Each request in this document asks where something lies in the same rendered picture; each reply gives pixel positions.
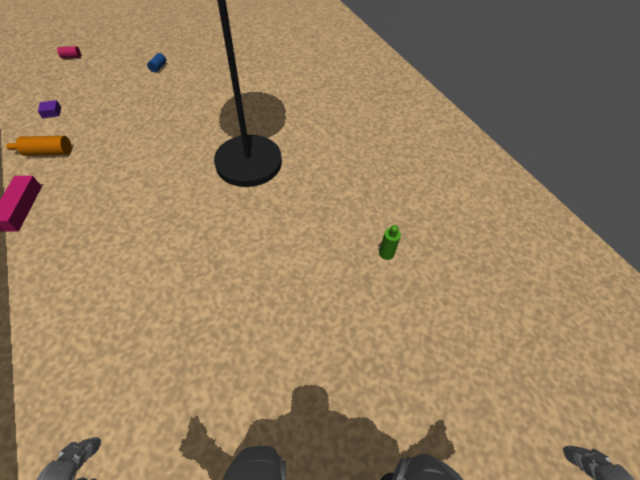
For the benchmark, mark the left robot hand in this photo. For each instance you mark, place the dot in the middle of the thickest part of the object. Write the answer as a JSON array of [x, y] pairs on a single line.
[[70, 460]]

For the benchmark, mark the right robot hand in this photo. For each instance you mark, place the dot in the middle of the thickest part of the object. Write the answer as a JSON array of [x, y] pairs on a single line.
[[595, 464]]

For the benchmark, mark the floor lamp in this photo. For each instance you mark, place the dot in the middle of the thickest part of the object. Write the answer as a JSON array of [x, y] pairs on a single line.
[[246, 160]]

